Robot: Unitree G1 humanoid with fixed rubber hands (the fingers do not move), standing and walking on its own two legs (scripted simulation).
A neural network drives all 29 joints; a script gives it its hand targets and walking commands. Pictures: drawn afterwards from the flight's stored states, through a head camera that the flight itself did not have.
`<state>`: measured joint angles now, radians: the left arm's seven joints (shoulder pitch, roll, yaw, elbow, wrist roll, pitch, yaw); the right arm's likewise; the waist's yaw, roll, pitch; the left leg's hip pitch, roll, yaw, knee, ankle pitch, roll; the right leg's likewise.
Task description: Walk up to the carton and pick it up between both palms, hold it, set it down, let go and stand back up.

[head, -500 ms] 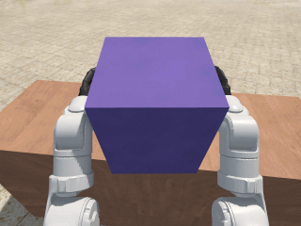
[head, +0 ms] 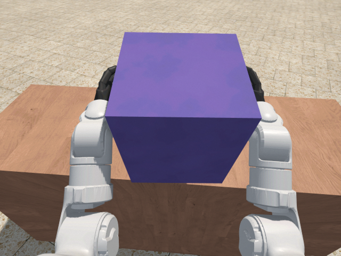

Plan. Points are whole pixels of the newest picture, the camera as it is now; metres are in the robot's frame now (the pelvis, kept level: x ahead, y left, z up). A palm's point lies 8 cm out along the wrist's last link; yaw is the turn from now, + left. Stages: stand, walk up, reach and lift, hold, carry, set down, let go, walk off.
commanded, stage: set down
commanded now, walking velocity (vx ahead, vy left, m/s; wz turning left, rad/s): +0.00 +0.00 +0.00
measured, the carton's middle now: (178, 115) +0.34 -0.02 +0.19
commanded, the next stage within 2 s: none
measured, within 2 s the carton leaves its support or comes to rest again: neither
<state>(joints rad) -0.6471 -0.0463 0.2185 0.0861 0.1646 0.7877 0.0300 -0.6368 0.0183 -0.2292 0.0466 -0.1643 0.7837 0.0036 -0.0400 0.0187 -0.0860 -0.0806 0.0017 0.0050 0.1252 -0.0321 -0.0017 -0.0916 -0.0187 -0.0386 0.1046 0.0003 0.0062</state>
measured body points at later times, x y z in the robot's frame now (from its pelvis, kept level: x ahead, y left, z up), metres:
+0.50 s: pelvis +0.03 +0.00 +0.00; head +0.01 +0.00 +0.45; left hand +0.41 +0.14 +0.19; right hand +0.40 -0.17 +0.20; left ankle +0.02 +0.12 -0.76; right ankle +0.04 -0.12 -0.75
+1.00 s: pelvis +0.03 +0.01 +0.00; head +0.01 +0.00 +0.45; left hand +0.44 +0.12 +0.16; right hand +0.41 -0.18 +0.16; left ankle +0.02 +0.12 -0.76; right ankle +0.04 -0.12 -0.76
